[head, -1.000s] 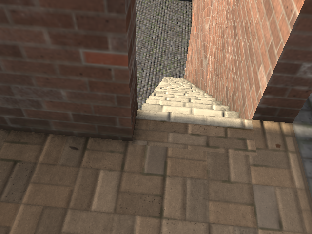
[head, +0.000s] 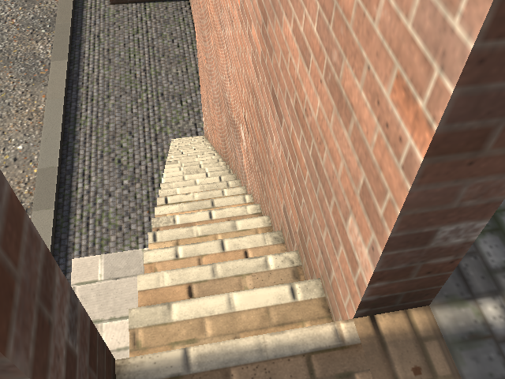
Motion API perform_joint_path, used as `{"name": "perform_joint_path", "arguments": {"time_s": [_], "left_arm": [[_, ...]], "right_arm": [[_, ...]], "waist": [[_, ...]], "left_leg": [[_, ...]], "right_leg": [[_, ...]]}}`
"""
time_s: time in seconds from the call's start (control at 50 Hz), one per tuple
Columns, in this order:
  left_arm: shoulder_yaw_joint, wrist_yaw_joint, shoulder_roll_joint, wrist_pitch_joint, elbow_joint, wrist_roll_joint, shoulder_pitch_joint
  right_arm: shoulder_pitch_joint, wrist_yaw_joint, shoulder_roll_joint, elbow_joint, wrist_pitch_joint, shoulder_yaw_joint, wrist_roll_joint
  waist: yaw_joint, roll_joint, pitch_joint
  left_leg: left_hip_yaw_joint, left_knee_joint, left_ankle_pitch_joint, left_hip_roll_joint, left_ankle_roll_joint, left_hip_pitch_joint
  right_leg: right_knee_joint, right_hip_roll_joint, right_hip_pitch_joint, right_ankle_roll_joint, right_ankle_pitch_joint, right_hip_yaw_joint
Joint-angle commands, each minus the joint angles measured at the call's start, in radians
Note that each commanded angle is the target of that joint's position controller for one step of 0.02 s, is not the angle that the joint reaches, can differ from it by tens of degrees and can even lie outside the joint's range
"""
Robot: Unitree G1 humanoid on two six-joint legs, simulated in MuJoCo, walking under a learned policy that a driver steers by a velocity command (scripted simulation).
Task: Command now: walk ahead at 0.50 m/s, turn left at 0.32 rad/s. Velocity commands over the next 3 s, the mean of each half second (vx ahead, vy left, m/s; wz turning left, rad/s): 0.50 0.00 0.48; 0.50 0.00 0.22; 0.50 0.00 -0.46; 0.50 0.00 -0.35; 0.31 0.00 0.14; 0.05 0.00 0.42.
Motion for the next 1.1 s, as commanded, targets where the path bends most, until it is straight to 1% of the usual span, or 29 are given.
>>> {"name": "perform_joint_path", "arguments": {"time_s": [0.02,0.04,0.08,0.14,0.28,0.34,0.4,0.44,0.46,0.48,0.5,0.52,0.56,0.64,0.66,0.7,0.74,0.76,0.82,0.84,0.86,0.88,0.9,0.92,0.98,1.02,1.06,1.08,1.1], "left_arm": [[-0.018,-0.018,0.066,-0.047,-0.117,0.013,0.058],[-0.013,-0.024,0.096,-0.066,-0.152,-0.012,-0.048],[-0.011,-0.005,0.106,-0.078,-0.174,0.013,-0.118],[-0.012,0.014,0.090,-0.050,-0.187,0.023,-0.076],[-0.031,0.013,0.042,-0.013,-0.158,0.055,-0.109],[-0.032,0.008,0.053,-0.033,-0.192,0.041,-0.231],[-0.028,0.022,0.088,-0.045,-0.192,0.020,-0.210],[-0.023,0.034,0.106,-0.049,-0.184,0.033,-0.149],[-0.019,0.037,0.128,-0.050,-0.175,0.047,-0.077],[0.008,0.030,0.186,-0.040,-0.141,0.042,0.011],[0.016,0.027,0.179,-0.016,-0.093,0.020,0.131],[0.004,0.032,0.137,-0.004,-0.096,0.009,0.125],[0.006,0.045,0.129,0.003,-0.109,0.013,0.005],[-0.009,0.045,0.102,0.002,-0.080,0.007,-0.040],[-0.018,0.030,0.062,0.003,-0.046,0.007,-0.030],[0.010,0.011,0.131,-0.011,-0.004,-0.016,-0.038],[0.012,-0.003,0.110,-0.013,0.014,-0.010,-0.062],[-0.001,-0.017,0.070,-0.008,0.040,0.032,-0.056],[-0.017,-0.023,0.038,0.021,0.076,-0.023,-0.112],[-0.023,-0.021,0.040,0.028,0.072,-0.015,-0.093],[-0.032,-0.019,0.003,0.016,0.056,-0.007,-0.021],[-0.014,-0.017,0.045,0.006,0.093,-0.036,0.053],[-0.006,-0.015,0.057,0.007,0.103,-0.046,0.051],[0.011,-0.010,0.070,0.006,0.094,-0.065,0.074],[0.027,-0.006,0.038,0.008,0.109,-0.049,0.055],[0.030,-0.012,0.011,0.012,0.130,-0.024,0.075],[0.028,-0.023,-0.013,0.011,0.116,-0.029,0.065],[0.039,-0.027,0.012,0.007,0.092,-0.026,0.053],[0.045,-0.013,0.033,0.011,0.085,-0.029,0.013]], "right_arm": [[0.335,0.007,-0.188,0.008,0.009,-0.061,0.021],[0.275,-0.004,-0.163,-0.010,0.018,-0.058,0.014],[0.181,-0.018,-0.130,-0.046,0.035,-0.044,-0.007],[0.160,-0.037,-0.134,-0.075,0.047,-0.050,-0.009],[0.255,-0.077,-0.186,-0.070,0.091,-0.083,-0.023],[0.290,-0.083,-0.174,-0.074,0.119,-0.085,-0.005],[0.301,-0.075,-0.165,-0.093,0.148,-0.081,-0.014],[0.307,-0.074,-0.139,-0.093,0.140,-0.068,-0.003],[0.302,-0.075,-0.116,-0.100,0.135,-0.059,-0.012],[0.423,-0.083,-0.118,-0.106,0.133,-0.063,0.023],[0.427,-0.082,-0.107,-0.117,0.128,-0.052,0.024],[0.360,-0.074,-0.161,-0.132,0.116,-0.062,0.017],[0.261,-0.078,-0.178,-0.161,0.134,-0.073,0.022],[0.349,-0.072,-0.095,-0.139,0.167,-0.056,0.014],[0.352,-0.066,-0.081,-0.129,0.174,-0.059,0.012],[0.322,-0.051,-0.068,-0.141,0.165,-0.056,0.013],[0.292,-0.037,-0.106,-0.125,0.151,-0.074,0.012],[0.385,-0.034,-0.050,-0.070,0.153,-0.058,-0.004],[0.513,-0.046,-0.066,-0.007,0.127,-0.075,0.000],[0.531,-0.047,-0.154,-0.006,0.121,-0.098,0.000],[0.547,-0.040,-0.229,-0.016,0.124,-0.107,0.000],[0.540,-0.044,-0.227,0.009,0.109,-0.121,0.012],[0.490,-0.048,-0.186,0.007,0.100,-0.112,0.023],[0.463,-0.038,-0.151,0.014,0.076,-0.096,0.028],[0.416,-0.049,-0.085,0.056,0.062,-0.084,0.008],[0.449,-0.064,-0.084,0.103,0.042,-0.078,-0.032],[0.451,-0.067,-0.098,0.139,0.029,-0.079,-0.026],[0.422,-0.085,-0.094,0.131,0.014,-0.076,-0.013],[0.360,-0.101,-0.057,0.114,0.007,-0.055,-0.008]], "waist": [[-0.135,0.227,-0.368],[-0.147,0.138,-0.225],[-0.086,-0.020,-0.099],[-0.010,0.050,-0.065],[-0.030,0.068,-0.038],[-0.087,0.094,-0.043],[-0.082,0.114,-0.018],[-0.045,0.106,-0.025],[-0.013,0.067,-0.090],[-0.012,-0.165,-0.186],[0.048,-0.376,-0.270],[0.064,-0.285,-0.155],[0.027,-0.112,0.044],[-0.044,-0.101,0.057],[-0.047,-0.114,0.061],[-0.051,-0.171,0.050],[-0.045,-0.096,0.045],[-0.065,-0.107,-0.002],[-0.169,-0.042,0.032],[-0.162,0.154,0.032],[-0.119,0.383,-0.010],[-0.102,0.308,-0.016],[-0.081,0.218,0.001],[-0.062,0.233,0.002],[-0.059,0.165,0.032],[-0.072,0.129,-0.005],[-0.068,0.151,0.005],[-0.050,0.111,0.031],[-0.059,0.174,0.062]], "left_leg": [[-0.768,-0.202,-0.107,0.337,0.292,0.906],[-0.656,-0.225,-0.120,0.320,0.259,0.781],[-0.535,-0.272,0.020,0.259,0.235,0.515],[-0.426,-0.328,0.148,0.190,0.230,0.358],[-0.281,-0.193,0.587,0.092,0.086,0.281],[-0.355,-0.144,0.448,0.088,0.070,0.332],[-0.472,-0.112,0.263,0.119,0.101,0.390],[-0.485,-0.064,0.213,0.084,0.083,0.385],[-0.427,0.077,0.161,0.022,0.048,0.342],[-0.298,0.322,-0.022,-0.098,-0.021,0.072],[-0.210,0.611,-0.557,-0.152,-0.070,-0.112],[-0.207,0.740,-0.577,-0.094,-0.091,-0.244],[-0.164,0.775,-0.412,-0.012,-0.095,-0.256],[-0.149,0.592,-0.357,0.072,-0.081,-0.093],[-0.127,0.515,-0.335,0.074,-0.079,-0.086],[-0.100,0.323,-0.220,0.100,-0.046,0.001],[-0.079,0.262,-0.179,0.101,-0.028,0.045],[-0.082,0.301,-0.145,0.115,-0.028,0.170],[-0.009,0.066,-0.096,0.039,0.005,0.401],[-0.184,-0.109,-0.034,0.131,0.042,0.462],[-0.552,-0.197,-0.018,0.279,0.174,0.589],[-0.704,-0.209,-0.090,0.359,0.210,0.509],[-0.648,-0.193,-0.117,0.360,0.195,0.468],[-0.542,-0.178,-0.199,0.352,0.190,0.447],[-0.369,-0.185,-0.389,0.310,0.138,0.331],[-0.302,-0.089,-0.113,0.333,0.144,0.375],[-0.220,-0.037,0.033,0.347,0.123,0.351],[-0.182,-0.010,-0.040,0.328,0.056,0.355],[-0.096,-0.005,-0.041,0.299,0.023,0.293]], "right_leg": [[0.726,0.013,-0.709,0.030,-0.037,0.093],[0.732,-0.030,-0.774,0.022,0.036,0.074],[0.599,-0.088,-0.711,0.025,0.148,0.052],[0.444,-0.122,-0.612,0.060,0.164,0.045],[0.041,-0.076,-0.475,0.068,0.475,0.026],[-0.078,-0.052,-0.436,0.036,0.542,0.040],[-0.138,-0.056,-0.377,0.020,0.391,0.050],[-0.214,-0.075,-0.233,0.005,0.469,0.033],[-0.199,-0.134,-0.077,-0.011,0.582,0.068],[-0.168,-0.256,0.187,-0.131,0.467,0.288],[-0.294,-0.390,0.305,-0.235,0.183,0.559],[-0.357,-0.413,0.229,-0.231,-0.046,0.599],[-0.382,-0.371,-0.019,-0.185,-0.010,0.418],[-0.456,-0.318,-0.208,-0.180,0.013,0.259],[-0.470,-0.283,-0.213,-0.161,-0.064,0.209],[-0.489,-0.246,-0.218,-0.134,0.035,0.120],[-0.466,-0.247,-0.200,-0.141,0.111,0.083],[-0.442,-0.280,-0.246,-0.170,0.227,0.054],[-0.239,-0.210,-0.356,-0.114,0.309,0.000],[0.027,-0.100,-0.413,-0.053,0.266,-0.076],[0.348,0.017,-0.632,0.004,-0.121,-0.033],[0.491,-0.031,-0.674,-0.006,-0.145,0.135],[0.573,-0.069,-0.684,-0.010,-0.095,0.151],[0.628,-0.083,-0.690,-0.017,-0.054,0.129],[0.558,-0.143,-0.672,-0.012,0.098,0.135],[0.614,-0.147,-0.683,-0.019,0.222,0.154],[0.604,-0.138,-0.718,-0.021,0.282,0.140],[0.509,-0.159,-0.766,-0.024,0.421,0.219],[0.376,-0.129,-0.724,-0.017,0.541,0.166]]}}
Next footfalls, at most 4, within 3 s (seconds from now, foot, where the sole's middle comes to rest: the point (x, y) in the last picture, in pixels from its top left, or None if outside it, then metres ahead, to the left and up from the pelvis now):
0.44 right None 0.43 -0.07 -0.76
0.82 left None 0.42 0.24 -0.76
1.32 right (245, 328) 0.67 0.06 -0.96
1.82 left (179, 292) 0.88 0.32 -1.17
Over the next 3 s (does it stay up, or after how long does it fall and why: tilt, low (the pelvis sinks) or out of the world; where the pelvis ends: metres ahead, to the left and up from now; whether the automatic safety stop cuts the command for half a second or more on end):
stays up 1.09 0.28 -0.62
